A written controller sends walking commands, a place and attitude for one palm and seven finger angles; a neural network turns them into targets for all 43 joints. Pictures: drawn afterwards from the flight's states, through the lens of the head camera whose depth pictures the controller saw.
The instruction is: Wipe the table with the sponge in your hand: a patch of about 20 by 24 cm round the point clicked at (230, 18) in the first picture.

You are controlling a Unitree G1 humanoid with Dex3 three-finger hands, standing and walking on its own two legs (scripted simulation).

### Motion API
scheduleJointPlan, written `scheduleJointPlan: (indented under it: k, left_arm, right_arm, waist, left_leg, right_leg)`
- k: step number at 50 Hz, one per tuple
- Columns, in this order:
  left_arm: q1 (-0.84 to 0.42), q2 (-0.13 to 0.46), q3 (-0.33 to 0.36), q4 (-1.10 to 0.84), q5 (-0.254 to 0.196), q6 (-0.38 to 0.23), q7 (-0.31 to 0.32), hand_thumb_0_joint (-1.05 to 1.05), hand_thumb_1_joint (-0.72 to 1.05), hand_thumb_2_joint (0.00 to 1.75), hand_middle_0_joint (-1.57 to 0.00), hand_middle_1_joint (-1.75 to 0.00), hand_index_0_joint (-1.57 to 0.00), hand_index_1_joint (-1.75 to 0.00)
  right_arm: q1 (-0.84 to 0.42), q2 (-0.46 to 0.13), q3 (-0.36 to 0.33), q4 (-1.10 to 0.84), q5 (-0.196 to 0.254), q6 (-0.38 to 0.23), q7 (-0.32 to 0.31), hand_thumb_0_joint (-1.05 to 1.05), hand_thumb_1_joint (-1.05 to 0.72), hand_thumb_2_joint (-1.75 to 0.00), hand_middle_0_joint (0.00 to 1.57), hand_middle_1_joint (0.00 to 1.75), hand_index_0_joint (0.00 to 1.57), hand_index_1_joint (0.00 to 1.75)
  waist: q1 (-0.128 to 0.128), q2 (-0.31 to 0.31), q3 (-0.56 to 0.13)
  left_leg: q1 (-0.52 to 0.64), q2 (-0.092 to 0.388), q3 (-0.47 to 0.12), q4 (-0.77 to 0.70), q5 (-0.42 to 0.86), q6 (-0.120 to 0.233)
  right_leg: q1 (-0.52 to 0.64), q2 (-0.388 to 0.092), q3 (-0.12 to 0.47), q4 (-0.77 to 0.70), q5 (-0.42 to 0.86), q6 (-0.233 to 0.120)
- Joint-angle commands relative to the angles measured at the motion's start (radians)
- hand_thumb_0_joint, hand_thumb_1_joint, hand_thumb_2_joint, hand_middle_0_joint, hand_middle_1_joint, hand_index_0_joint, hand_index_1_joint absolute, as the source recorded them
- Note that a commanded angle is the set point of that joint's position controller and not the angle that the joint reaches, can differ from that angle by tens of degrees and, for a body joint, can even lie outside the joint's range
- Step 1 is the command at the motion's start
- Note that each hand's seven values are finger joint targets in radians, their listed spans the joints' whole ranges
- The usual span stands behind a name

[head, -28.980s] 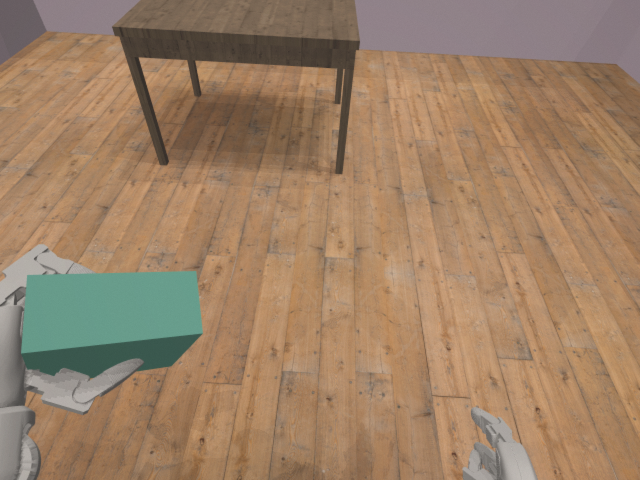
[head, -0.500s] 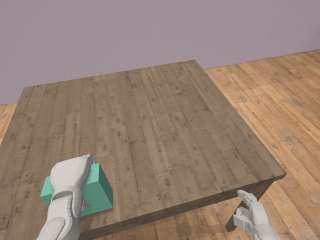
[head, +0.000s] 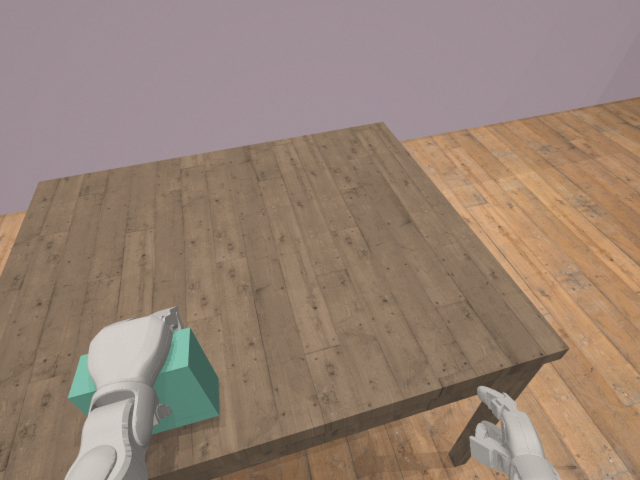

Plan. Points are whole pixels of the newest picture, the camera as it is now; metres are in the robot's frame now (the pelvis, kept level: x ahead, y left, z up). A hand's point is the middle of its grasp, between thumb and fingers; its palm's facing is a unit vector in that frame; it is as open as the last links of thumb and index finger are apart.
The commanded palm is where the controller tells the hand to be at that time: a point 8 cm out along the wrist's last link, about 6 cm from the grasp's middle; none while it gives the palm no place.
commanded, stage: move the sponge above the wiping area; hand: left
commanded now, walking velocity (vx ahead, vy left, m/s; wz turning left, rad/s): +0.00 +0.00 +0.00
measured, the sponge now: (159, 395) +0.21 +0.27 -0.04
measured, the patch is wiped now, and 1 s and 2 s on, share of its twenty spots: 0.00 0.00 0.00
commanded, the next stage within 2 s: none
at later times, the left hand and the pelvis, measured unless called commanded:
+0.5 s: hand (140, 360) +0.22 +0.28 +0.03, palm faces +0.02 -0.09 -1.00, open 10.1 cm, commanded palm +0.19 +0.26 +0.09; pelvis -0.01 +0.00 +0.00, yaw +0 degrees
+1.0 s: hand (142, 359) +0.22 +0.28 +0.03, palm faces -0.02 -0.13 -0.99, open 10.1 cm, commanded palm +0.19 +0.26 +0.09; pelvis +0.00 +0.00 +0.00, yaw +0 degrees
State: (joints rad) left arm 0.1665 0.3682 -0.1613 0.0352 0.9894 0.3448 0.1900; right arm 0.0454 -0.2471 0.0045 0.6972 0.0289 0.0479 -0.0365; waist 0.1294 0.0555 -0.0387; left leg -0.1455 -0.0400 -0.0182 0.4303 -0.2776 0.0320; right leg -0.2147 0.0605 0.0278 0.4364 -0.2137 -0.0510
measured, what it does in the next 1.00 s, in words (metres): stands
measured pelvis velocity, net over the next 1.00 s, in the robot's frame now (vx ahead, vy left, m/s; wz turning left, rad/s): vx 0.00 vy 0.00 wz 0.00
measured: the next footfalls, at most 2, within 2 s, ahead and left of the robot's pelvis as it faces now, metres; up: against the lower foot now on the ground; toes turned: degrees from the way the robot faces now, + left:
none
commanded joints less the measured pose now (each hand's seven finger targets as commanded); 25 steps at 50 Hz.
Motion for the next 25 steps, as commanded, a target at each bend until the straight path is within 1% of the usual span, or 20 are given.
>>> scheduleJointPlan:
  k: [1,2,3,5,6,7,9,10,11,12,13,15,16,17,18,19,20,21,22,25]
  left_arm:
    - [-0.234,0.184,0.139,-0.229,0.012,0.030,0.065,0.00,0.10,1.30,-1.20,-1.60,-1.20,-1.60]
    - [-0.218,0.123,0.087,-0.209,-0.007,0.046,0.052,0.00,0.10,1.30,-1.20,-1.60,-1.20,-1.60]
    - [-0.209,0.136,0.093,-0.173,-0.013,0.060,0.039,0.00,0.10,1.30,-1.20,-1.60,-1.20,-1.60]
    - [-0.255,0.101,0.041,-0.143,-0.015,0.081,0.007,0.00,0.10,1.30,-1.20,-1.60,-1.20,-1.60]
    - [-0.280,0.105,0.042,-0.154,-0.019,0.084,-0.004,0.00,0.10,1.30,-1.20,-1.60,-1.20,-1.60]
    - [-0.271,0.089,0.022,-0.148,-0.018,0.080,-0.017,0.00,0.10,1.30,-1.20,-1.60,-1.20,-1.60]
    - [-0.297,0.101,0.021,-0.158,-0.002,0.055,-0.030,0.00,0.10,1.30,-1.20,-1.60,-1.20,-1.60]
    - [-0.303,0.132,0.047,-0.163,0.010,0.037,-0.028,0.00,0.10,1.30,-1.20,-1.60,-1.20,-1.60]
    - [-0.320,0.192,0.102,-0.204,0.022,0.018,-0.019,0.00,0.10,1.30,-1.20,-1.60,-1.20,-1.60]
    - [-0.301,0.149,0.075,-0.228,0.027,-0.001,-0.012,0.00,0.10,1.30,-1.20,-1.60,-1.20,-1.60]
    - [-0.297,0.179,0.106,-0.234,0.040,-0.023,0.004,0.00,0.10,1.30,-1.20,-1.60,-1.20,-1.60]
    - [-0.271,0.192,0.132,-0.238,0.056,-0.043,0.037,0.00,0.10,1.30,-1.20,-1.60,-1.20,-1.60]
    - [-0.256,0.255,0.199,-0.238,0.057,-0.037,0.056,0.00,0.10,1.30,-1.20,-1.60,-1.20,-1.60]
    - [-0.262,0.185,0.143,-0.227,0.056,-0.025,0.065,0.00,0.10,1.30,-1.20,-1.60,-1.20,-1.60]
    - [-0.250,0.215,0.176,-0.192,0.051,-0.009,0.076,0.00,0.10,1.30,-1.20,-1.60,-1.20,-1.60]
    - [-0.258,0.184,0.151,-0.178,0.045,0.011,0.079,0.00,0.10,1.30,-1.20,-1.60,-1.20,-1.60]
    - [-0.249,0.182,0.149,-0.154,0.035,0.035,0.079,0.00,0.10,1.30,-1.20,-1.60,-1.20,-1.60]
    - [-0.240,0.209,0.176,-0.151,0.019,0.060,0.077,0.00,0.10,1.30,-1.20,-1.60,-1.20,-1.60]
    - [-0.231,0.142,0.117,-0.140,0.002,0.084,0.063,0.00,0.10,1.30,-1.20,-1.60,-1.20,-1.60]
    - [-0.224,0.104,0.060,-0.133,-0.019,0.117,0.014,0.00,0.10,1.30,-1.20,-1.60,-1.20,-1.60]
  right_arm:
    - [-0.235,-0.101,-0.029,-0.168,0.012,-0.055,-0.006,0.00,-0.90,-0.90,0.20,0.30,0.20,0.30]
    - [-0.231,-0.092,-0.027,-0.174,0.016,-0.050,-0.007,0.00,-0.90,-0.90,0.20,0.30,0.20,0.30]
    - [-0.239,-0.096,-0.026,-0.166,0.021,-0.048,-0.008,0.00,-0.90,-0.90,0.20,0.30,0.20,0.30]
    - [-0.245,-0.101,-0.020,-0.163,0.021,-0.037,-0.012,0.00,-0.90,-0.90,0.20,0.30,0.20,0.30]
    - [-0.245,-0.102,-0.019,-0.172,0.023,-0.038,-0.013,0.00,-0.90,-0.90,0.20,0.30,0.20,0.30]
    - [-0.236,-0.103,-0.020,-0.177,0.022,-0.037,-0.014,0.00,-0.90,-0.90,0.20,0.30,0.20,0.30]
    - [-0.227,-0.101,-0.019,-0.177,0.015,-0.040,-0.014,0.00,-0.90,-0.90,0.20,0.30,0.20,0.30]
    - [-0.220,-0.100,-0.020,-0.175,0.010,-0.041,-0.014,0.00,-0.90,-0.90,0.20,0.30,0.20,0.30]
    - [-0.217,-0.107,-0.022,-0.177,0.004,-0.043,-0.015,0.00,-0.90,-0.90,0.20,0.30,0.20,0.30]
    - [-0.214,-0.092,-0.022,-0.188,0.002,-0.047,-0.013,0.00,-0.90,-0.90,0.20,0.30,0.20,0.30]
    - [-0.211,-0.089,-0.024,-0.183,-0.002,-0.053,-0.011,0.00,-0.90,-0.90,0.20,0.30,0.20,0.30]
    - [-0.209,-0.088,-0.025,-0.176,-0.006,-0.056,-0.007,0.00,-0.90,-0.90,0.20,0.30,0.20,0.30]
    - [-0.208,-0.098,-0.025,-0.170,-0.006,-0.054,-0.005,0.00,-0.90,-0.90,0.20,0.30,0.20,0.30]
    - [-0.221,-0.085,-0.019,-0.177,-0.001,-0.052,-0.003,0.00,-0.90,-0.90,0.20,0.30,0.20,0.30]
    - [-0.225,-0.091,-0.021,-0.168,0.004,-0.050,-0.002,0.00,-0.90,-0.90,0.20,0.30,0.20,0.30]
    - [-0.240,-0.092,-0.020,-0.165,0.009,-0.046,-0.001,0.00,-0.90,-0.90,0.20,0.30,0.20,0.30]
    - [-0.244,-0.095,-0.021,-0.161,0.013,-0.042,-0.001,0.00,-0.90,-0.90,0.20,0.30,0.20,0.30]
    - [-0.256,-0.102,-0.019,-0.161,0.018,-0.036,-0.001,0.00,-0.90,-0.90,0.20,0.30,0.20,0.30]
    - [-0.260,-0.095,-0.016,-0.170,0.023,-0.030,-0.001,0.00,-0.90,-0.90,0.20,0.30,0.20,0.30]
    - [-0.265,-0.102,-0.019,-0.172,0.027,-0.025,-0.005,0.00,-0.90,-0.90,0.20,0.30,0.20,0.30]
  waist:
    - [-0.005,0.021,-0.165]
    - [-0.017,-0.008,-0.158]
    - [-0.016,-0.048,-0.133]
    - [-0.032,-0.079,-0.109]
    - [-0.035,-0.072,-0.101]
    - [-0.036,-0.063,-0.114]
    - [-0.030,-0.063,-0.153]
    - [-0.021,-0.057,-0.176]
    - [-0.010,-0.019,-0.206]
    - [-0.005,0.011,-0.234]
    - [0.004,0.016,-0.241]
    - [0.013,0.040,-0.236]
    - [0.024,0.050,-0.227]
    - [0.014,0.046,-0.209]
    - [0.017,-0.001,-0.179]
    - [0.011,-0.003,-0.158]
    - [0.011,-0.025,-0.154]
    - [0.014,-0.014,-0.132]
    - [0.002,-0.033,-0.135]
    - [-0.017,-0.086,-0.139]
  left_leg:
    - [0.007,0.002,-0.097,-0.049,0.309,-0.006]
    - [-0.006,0.004,-0.087,-0.057,0.286,0.000]
    - [-0.013,0.001,-0.089,-0.058,0.266,0.001]
    - [-0.025,0.000,-0.085,-0.065,0.230,0.004]
    - [-0.021,0.002,-0.090,-0.067,0.212,0.008]
    - [-0.024,0.000,-0.085,-0.065,0.206,0.012]
    - [-0.016,-0.001,-0.087,-0.061,0.225,0.012]
    - [-0.013,-0.002,-0.090,-0.057,0.240,0.011]
    - [-0.004,0.001,-0.098,-0.057,0.250,0.008]
    - [-0.001,0.001,-0.095,-0.055,0.268,0.007]
    - [0.005,0.003,-0.096,-0.051,0.291,0.005]
    - [-0.002,0.004,-0.098,-0.052,0.325,-0.011]
    - [-0.009,0.007,-0.110,-0.059,0.309,-0.013]
    - [-0.025,0.004,-0.097,-0.065,0.301,-0.012]
    - [-0.037,0.004,-0.101,-0.071,0.277,-0.013]
    - [-0.039,0.003,-0.094,-0.073,0.269,-0.014]
    - [-0.036,0.003,-0.089,-0.075,0.261,-0.012]
    - [-0.037,-0.001,-0.095,-0.082,0.236,-0.009]
    - [-0.047,0.000,-0.085,-0.087,0.229,-0.006]
    - [-0.026,0.000,-0.081,-0.073,0.245,0.003]
  right_leg:
    - [0.110,-0.032,0.134,-0.058,0.234,-0.054]
    - [0.116,-0.035,0.108,-0.061,0.214,-0.044]
    - [0.102,-0.035,0.114,-0.074,0.191,-0.042]
    - [0.079,-0.039,0.110,-0.087,0.147,-0.035]
    - [0.065,-0.034,0.115,-0.090,0.116,-0.039]
    - [0.074,-0.036,0.096,-0.084,0.107,-0.036]
    - [0.089,-0.037,0.091,-0.070,0.128,-0.037]
    - [0.100,-0.037,0.092,-0.063,0.144,-0.038]
    - [0.118,-0.029,0.114,-0.053,0.152,-0.046]
    - [0.137,-0.032,0.095,-0.042,0.162,-0.044]
    - [0.142,-0.029,0.101,-0.037,0.188,-0.048]
    - [0.152,-0.027,0.111,-0.031,0.229,-0.055]
    - [0.154,-0.019,0.133,-0.034,0.213,-0.061]
    - [0.154,-0.026,0.113,-0.036,0.212,-0.056]
    - [0.142,-0.024,0.121,-0.048,0.185,-0.056]
    - [0.127,-0.029,0.124,-0.059,0.178,-0.054]
    - [0.127,-0.031,0.120,-0.063,0.174,-0.052]
    - [0.122,-0.028,0.140,-0.077,0.141,-0.054]
    - [0.132,-0.034,0.110,-0.074,0.133,-0.045]
    - [0.121,-0.040,0.103,-0.078,0.170,-0.036]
